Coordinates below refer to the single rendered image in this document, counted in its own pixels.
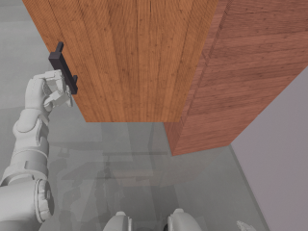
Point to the robot shin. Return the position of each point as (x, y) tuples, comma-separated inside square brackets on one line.
[(179, 210), (120, 214)]

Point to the left robot forearm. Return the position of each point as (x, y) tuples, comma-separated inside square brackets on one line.
[(31, 149)]

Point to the robot right hand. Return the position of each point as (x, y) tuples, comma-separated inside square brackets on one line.
[(244, 227)]

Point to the left robot shin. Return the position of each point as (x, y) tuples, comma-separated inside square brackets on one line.
[(120, 214)]

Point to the cupboard door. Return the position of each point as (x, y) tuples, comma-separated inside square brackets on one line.
[(134, 59)]

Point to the handle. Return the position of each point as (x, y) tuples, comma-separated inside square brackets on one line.
[(58, 62)]

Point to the right robot shin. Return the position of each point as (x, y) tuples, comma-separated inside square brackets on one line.
[(179, 210)]

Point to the robot left hand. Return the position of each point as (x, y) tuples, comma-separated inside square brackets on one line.
[(39, 96)]

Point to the robot left upper arm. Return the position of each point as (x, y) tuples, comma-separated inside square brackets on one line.
[(26, 205)]

